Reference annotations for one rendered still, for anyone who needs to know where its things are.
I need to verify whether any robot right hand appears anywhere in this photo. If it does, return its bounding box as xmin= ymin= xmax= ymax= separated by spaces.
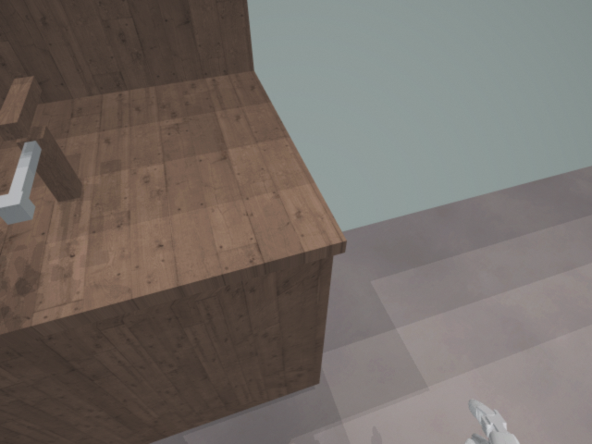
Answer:
xmin=464 ymin=400 xmax=520 ymax=444

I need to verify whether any tap lever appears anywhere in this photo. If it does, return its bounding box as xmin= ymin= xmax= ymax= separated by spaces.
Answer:
xmin=0 ymin=141 xmax=42 ymax=225

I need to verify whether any counter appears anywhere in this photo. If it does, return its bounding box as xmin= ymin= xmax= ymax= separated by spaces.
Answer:
xmin=0 ymin=0 xmax=347 ymax=444

